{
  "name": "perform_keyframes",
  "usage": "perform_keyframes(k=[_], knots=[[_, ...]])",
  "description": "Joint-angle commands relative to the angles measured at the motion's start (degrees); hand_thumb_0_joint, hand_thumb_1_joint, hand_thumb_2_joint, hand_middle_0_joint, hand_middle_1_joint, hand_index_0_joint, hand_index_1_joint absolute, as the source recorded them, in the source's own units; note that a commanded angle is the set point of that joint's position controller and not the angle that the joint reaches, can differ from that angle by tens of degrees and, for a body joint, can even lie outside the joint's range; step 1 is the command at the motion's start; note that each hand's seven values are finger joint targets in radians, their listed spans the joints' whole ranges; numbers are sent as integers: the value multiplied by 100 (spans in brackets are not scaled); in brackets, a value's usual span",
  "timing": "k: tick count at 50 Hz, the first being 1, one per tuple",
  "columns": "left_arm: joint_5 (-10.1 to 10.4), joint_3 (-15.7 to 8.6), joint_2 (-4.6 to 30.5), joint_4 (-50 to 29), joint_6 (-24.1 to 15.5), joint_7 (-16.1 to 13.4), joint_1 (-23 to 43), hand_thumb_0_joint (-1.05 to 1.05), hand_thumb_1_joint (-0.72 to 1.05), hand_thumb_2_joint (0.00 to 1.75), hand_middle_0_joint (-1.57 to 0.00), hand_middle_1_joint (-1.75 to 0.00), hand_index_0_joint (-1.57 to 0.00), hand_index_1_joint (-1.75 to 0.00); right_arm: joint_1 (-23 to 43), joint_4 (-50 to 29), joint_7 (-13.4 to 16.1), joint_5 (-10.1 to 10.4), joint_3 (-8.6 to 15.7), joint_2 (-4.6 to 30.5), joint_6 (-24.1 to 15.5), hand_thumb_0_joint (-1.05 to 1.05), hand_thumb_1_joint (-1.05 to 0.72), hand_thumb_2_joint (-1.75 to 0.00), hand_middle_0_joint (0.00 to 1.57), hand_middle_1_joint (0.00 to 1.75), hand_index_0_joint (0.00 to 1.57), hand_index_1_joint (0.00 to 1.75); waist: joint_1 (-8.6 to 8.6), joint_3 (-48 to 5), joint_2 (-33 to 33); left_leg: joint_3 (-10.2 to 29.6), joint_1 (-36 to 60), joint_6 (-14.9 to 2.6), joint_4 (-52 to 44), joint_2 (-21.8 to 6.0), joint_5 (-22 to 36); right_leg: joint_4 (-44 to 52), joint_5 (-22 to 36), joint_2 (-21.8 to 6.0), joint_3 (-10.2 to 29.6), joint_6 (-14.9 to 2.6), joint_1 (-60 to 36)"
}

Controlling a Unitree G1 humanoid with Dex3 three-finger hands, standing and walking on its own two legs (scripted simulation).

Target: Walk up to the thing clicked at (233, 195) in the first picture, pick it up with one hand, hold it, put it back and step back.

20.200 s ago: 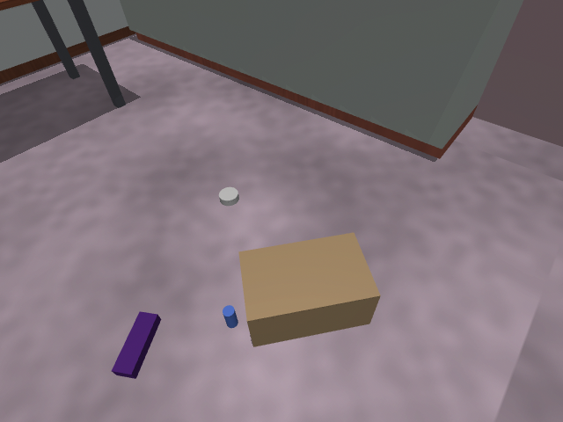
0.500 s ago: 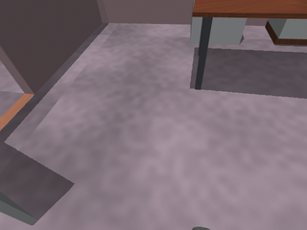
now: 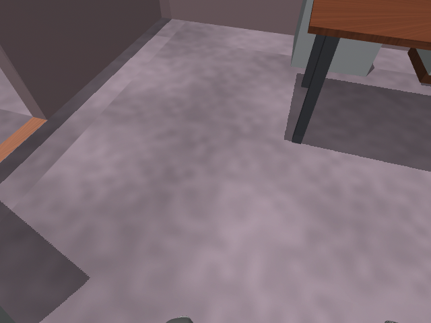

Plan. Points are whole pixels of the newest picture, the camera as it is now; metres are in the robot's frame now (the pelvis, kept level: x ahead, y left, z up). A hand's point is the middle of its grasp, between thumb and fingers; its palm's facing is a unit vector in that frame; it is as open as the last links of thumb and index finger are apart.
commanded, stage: walk up
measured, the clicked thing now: out of the picture -0.26 -1.37 -0.73
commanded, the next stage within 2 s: stand in 1.62 s
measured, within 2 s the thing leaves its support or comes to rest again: neither
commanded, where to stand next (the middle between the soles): +0.34 -0.02 m, yaw -1 degrees
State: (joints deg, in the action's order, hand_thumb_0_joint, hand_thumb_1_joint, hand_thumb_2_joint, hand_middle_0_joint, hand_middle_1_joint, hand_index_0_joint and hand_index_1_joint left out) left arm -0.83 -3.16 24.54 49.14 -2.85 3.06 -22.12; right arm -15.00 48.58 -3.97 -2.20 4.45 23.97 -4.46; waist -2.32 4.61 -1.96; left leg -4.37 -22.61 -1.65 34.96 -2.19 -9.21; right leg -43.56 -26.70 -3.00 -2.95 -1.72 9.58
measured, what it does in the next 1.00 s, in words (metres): walks ahead: right foot, then left foot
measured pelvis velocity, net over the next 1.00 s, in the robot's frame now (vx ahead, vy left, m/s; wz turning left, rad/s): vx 0.27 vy -0.02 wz -0.01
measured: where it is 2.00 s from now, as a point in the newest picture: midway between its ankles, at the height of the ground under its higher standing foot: (230, 306)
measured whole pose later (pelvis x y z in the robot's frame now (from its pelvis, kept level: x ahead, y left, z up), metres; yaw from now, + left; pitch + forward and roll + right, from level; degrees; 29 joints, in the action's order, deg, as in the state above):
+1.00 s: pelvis +0.27 -0.02 +0.00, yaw -1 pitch -2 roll -1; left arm -0.2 -0.8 22.5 54.2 -2.4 -0.4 -14.3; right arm -7.5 50.4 -1.5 -0.6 0.8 21.6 -0.9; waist -0.6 6.1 -0.1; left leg -2.5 -23.0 -0.5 40.1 -3.1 -14.7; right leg -39.0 -20.1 -1.5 -1.5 -0.4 16.6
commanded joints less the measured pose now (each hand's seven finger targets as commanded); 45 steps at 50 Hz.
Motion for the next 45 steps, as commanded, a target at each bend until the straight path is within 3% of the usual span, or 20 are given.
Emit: perform_keyframes(k=[1, 5, 8, 10, 14, 17, 18, 19, 20, 21, 24, 26, 30, 34, 37, 38, 39, 40, 41, 45], knots=[[79, -273, 1391, -459, -96, -181, -14, 0, 90, 90, -20, -30, -20, -30, -835, -397, 229, 242, 531, 1805, -128, 0, -90, -90, 20, 30, 20, 30, 527, -381, 687, 3450, 2156, -1277, -2072, -2117, -1948, -2534, -46, 103, 933, -199, 2801], [94, -283, 1144, -134, -62, -82, -375, 0, 90, 90, -20, -30, -20, -30, -423, -511, 258, 223, 309, 1396, -174, 0, -90, -90, 20, 30, 20, 30, 229, -151, 1117, 1419, 1291, -968, -1973, -1437, -18, -1686, 707, -179, 710, -29, 2113], [34, -277, 1033, -249, -28, 19, 9, 0, 90, 90, -20, -30, -20, -30, -464, -607, 252, 177, 326, 1435, -178, 0, -90, -90, 20, 30, 20, 30, 332, -10, 1130, 1077, 1170, -1134, -2093, -1376, -241, -834, 837, -280, 453, 129, 2107], [2, -309, 1006, -292, -16, 88, 178, 0, 90, 90, -20, -30, -20, -30, -385, -656, 220, 175, 355, 1542, -180, 0, -90, -90, 20, 30, 20, 30, 317, 138, 1179, 1044, 942, -1182, -2265, -1406, -1117, -432, 1069, -379, 296, 133, 1968], [-3, -368, 991, -273, -98, 141, 417, 0, 90, 90, -20, -30, -20, -30, -242, -729, 172, 175, 353, 1582, -133, 0, -90, -90, 20, 30, 20, 30, 283, 139, 1070, 908, 433, -1033, -2070, -1293, -1673, 514, 1512, -210, 47, 73, 1158], [-20, -450, 1095, -58, -187, 68, -107, 0, 90, 90, -20, -30, -20, -30, -70, -784, 158, 175, 277, 1405, -35, 0, -90, -90, 20, 30, 20, 30, -68, -180, 519, 647, 48, -777, -994, -1029, -1567, 1047, 1505, 132, -216, 35, -111], [-34, -515, 1218, -6, -242, 3, -409, 0, 90, 90, -20, -30, -20, -30, -287, -766, 169, 151, 173, 1140, -12, 0, -90, -90, 20, 30, 20, 30, -204, -440, -3, 384, -204, -625, -46, -764, -1263, 1351, 1111, 157, -33, -40, -817], [-80, -627, 1589, 16, -310, -85, -859, 0, 90, 90, -20, -30, -20, -30, -357, -829, 169, 175, 40, 766, -23, 0, -90, -90, 20, 30, 20, 30, -442, -540, -1254, -130, -867, -345, 1755, -194, -1347, 2233, 45, -796, 1475, -336, -1223], [-34, -653, 2000, -173, -364, -147, -768, 0, 90, 90, -20, -30, -20, -30, -472, -859, 192, 184, -22, 679, 22, 0, -90, -90, 20, 30, 20, 30, -318, -337, -1495, 93, -1822, -66, 2727, 389, -2073, 3136, -277, -2041, 3813, -911, -1190], [45, -620, 2037, -268, -330, -135, -416, 0, 90, 90, -20, -30, -20, -30, -339, -741, 267, 131, 148, 1202, 77, 0, -90, -90, 20, 30, 20, 30, -211, -88, -803, 681, -1689, -59, 3047, -45, -2173, 3026, -263, -2354, 4036, -1417, -561], [109, -481, 1585, -387, -327, -200, 27, 0, 90, 90, -20, -30, -20, -30, -566, -415, 223, 246, 164, 1217, 86, 0, -90, -90, 20, 30, 20, 30, 45, -125, -601, 865, -1369, -34, 2632, -307, -1419, 2740, 1093, -1548, 2201, -1133, -382], [97, -439, 1492, -402, -345, -201, 60, 0, 90, 90, -20, -30, -20, -30, -687, -279, 156, 188, 182, 1148, 116, 0, -90, -90, 20, 30, 20, 30, 88, -168, -795, 675, -982, 46, 2242, -295, -1139, 2632, 1889, -1295, 1472, -1080, -50], [41, -430, 1519, -529, -365, -224, 22, 0, 90, 90, -20, -30, -20, -30, -245, -410, 67, 109, 172, 962, 191, 0, -90, -90, 20, 30, 20, 30, 9, -56, -744, 455, -846, 165, 1330, -310, -825, 2647, 2120, -1294, 1049, -1155, 91], [44, -264, 1365, -563, -275, -301, 246, 0, 90, 90, -20, -30, -20, -30, -40, -354, 141, 140, 111, 724, 180, 0, -90, -90, 20, 30, 20, 30, 71, -220, -623, 132, 179, 134, 534, -101, -181, 1889, 3941, -1158, 450, -977, 561], [101, -149, 1244, -543, -156, -355, 525, 0, 90, 90, -20, -30, -20, -30, -336, -122, 223, 138, 152, 809, 124, 0, -90, -90, 20, 30, 20, 30, 376, -509, -168, 5, 1323, -34, -449, 134, 614, 839, 3216, -799, 134, -603, 966], [103, -43, 955, -577, -134, -355, 363, 0, 90, 90, -20, -30, -20, -30, -607, -45, 276, 96, 244, 1171, 96, 0, -90, -90, 20, 30, 20, 30, 480, -778, 598, 561, 1893, -230, -765, -304, 927, 97, 2418, -501, 5, -363, 1300], [169, 63, 599, -571, -88, -356, 79, 0, 90, 90, -20, -30, -20, -30, -542, -159, 326, 59, 318, 1586, 66, 0, -90, -90, 20, 30, 20, 30, 404, -989, 1656, 2391, 2164, -660, -1225, -1563, 1093, -904, 528, 151, -78, -9, 1893], [198, -29, 932, -341, 37, -419, -146, 0, 90, 90, -20, -30, -20, -30, -286, -268, 339, 195, 295, 1663, 72, 0, -90, -90, 20, 30, 20, 30, 307, -1097, 1215, 3097, 1818, -1348, -1435, -2060, 691, -1262, -830, 236, 235, 3, 1626], [157, -47, 1094, -181, 68, -459, -24, 0, 90, 90, -20, -30, -20, -30, -60, -232, 348, 219, 309, 1621, 123, 0, -90, -90, 20, 30, 20, 30, 271, -915, 1027, 2950, 1386, -1482, -1446, -2011, 263, -1454, -908, 41, 428, -8, 1559], [155, -77, 989, 244, 32, -435, -107, 0, 90, 90, -20, -30, -20, -30, 698, -202, 390, 136, 119, 1357, 218, 0, -90, -90, 20, 30, 20, 30, 68, -561, 1538, 1565, 510, -973, -1049, -1236, 240, -48, -19, -51, 254, -8, 974]])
